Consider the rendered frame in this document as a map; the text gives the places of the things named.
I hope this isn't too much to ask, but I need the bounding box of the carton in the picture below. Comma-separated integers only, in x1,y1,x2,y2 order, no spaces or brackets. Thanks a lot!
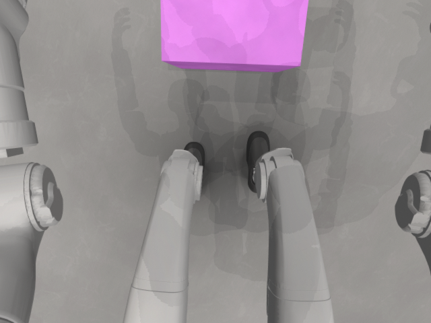
160,0,308,72

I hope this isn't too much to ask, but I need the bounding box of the robot left thigh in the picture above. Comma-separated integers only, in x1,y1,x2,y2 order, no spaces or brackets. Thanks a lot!
123,157,203,323

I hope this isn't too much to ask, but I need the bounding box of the left robot forearm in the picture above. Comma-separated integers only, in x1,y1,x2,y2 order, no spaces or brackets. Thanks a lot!
0,0,38,158

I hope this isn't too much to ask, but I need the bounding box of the robot right upper arm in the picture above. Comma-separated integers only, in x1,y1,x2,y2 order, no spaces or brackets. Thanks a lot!
395,170,431,274

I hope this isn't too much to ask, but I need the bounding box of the right robot shin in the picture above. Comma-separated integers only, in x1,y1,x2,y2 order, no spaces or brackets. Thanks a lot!
253,148,305,189

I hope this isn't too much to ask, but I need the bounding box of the robot left upper arm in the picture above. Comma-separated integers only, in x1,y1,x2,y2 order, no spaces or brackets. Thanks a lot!
0,162,63,323

